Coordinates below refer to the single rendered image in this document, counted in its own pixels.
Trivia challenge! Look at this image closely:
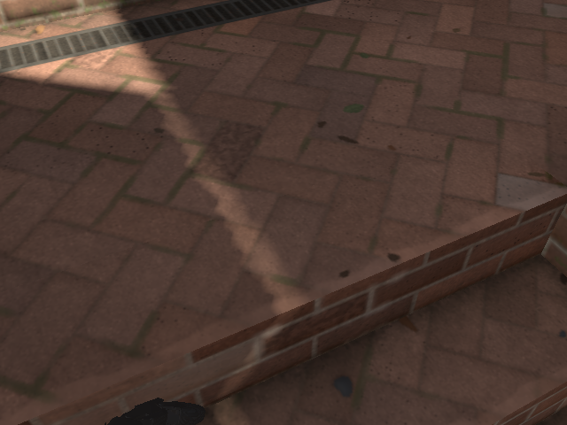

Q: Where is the left robot hand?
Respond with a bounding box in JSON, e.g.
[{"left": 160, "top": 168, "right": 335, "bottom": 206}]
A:
[{"left": 105, "top": 398, "right": 206, "bottom": 425}]

